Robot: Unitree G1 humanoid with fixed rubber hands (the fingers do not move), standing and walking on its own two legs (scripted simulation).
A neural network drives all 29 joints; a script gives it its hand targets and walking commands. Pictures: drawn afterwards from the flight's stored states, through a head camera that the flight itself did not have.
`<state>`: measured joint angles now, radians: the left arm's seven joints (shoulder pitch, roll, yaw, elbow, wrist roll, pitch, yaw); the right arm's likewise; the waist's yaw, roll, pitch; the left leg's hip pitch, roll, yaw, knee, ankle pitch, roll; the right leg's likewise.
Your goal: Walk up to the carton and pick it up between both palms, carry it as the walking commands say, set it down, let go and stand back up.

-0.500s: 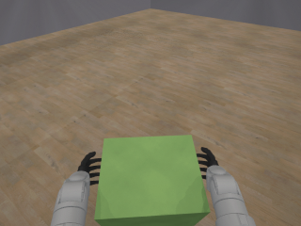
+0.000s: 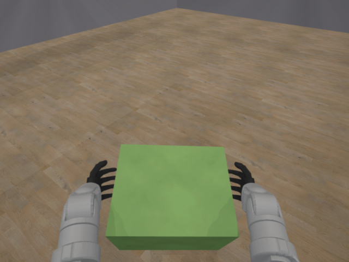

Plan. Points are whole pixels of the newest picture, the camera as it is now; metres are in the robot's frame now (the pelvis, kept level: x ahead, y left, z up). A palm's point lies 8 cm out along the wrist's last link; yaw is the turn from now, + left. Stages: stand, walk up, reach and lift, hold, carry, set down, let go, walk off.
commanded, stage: reach and lift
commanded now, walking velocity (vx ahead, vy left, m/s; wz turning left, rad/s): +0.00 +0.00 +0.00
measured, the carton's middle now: (171, 198) +0.34 +0.01 -0.04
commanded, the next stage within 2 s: hold in 0.52 s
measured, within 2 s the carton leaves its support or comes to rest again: neither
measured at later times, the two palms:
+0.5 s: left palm (96, 200) +0.28 +0.19 +0.03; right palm (249, 196) +0.29 -0.17 +0.04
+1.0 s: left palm (93, 196) +0.29 +0.20 +0.04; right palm (249, 195) +0.29 -0.17 +0.04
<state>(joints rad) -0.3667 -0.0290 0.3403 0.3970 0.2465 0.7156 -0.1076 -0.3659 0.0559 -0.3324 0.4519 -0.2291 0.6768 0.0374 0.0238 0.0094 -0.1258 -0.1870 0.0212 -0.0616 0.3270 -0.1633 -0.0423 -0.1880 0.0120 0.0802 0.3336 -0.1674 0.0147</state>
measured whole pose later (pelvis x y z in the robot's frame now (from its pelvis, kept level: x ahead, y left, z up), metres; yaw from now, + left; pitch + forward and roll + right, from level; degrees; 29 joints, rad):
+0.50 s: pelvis +0.01 +0.00 +0.00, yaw +0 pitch +1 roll +0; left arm -0.19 -0.04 0.21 0.24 0.25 0.73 -0.07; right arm -0.20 0.06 -0.23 0.28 -0.23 0.73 0.02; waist 0.02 -0.02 -0.13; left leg -0.13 0.03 -0.06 0.25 -0.14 -0.04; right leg -0.12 0.01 0.08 0.24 -0.14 0.01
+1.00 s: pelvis +0.00 +0.00 +0.00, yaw +0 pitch +0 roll +0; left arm -0.25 -0.05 0.29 0.26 0.25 0.69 -0.12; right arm -0.23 0.06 -0.24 0.28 -0.23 0.69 0.04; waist 0.02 -0.01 -0.10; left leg -0.13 0.03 -0.06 0.26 -0.13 -0.04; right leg -0.12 0.01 0.08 0.25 -0.13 0.01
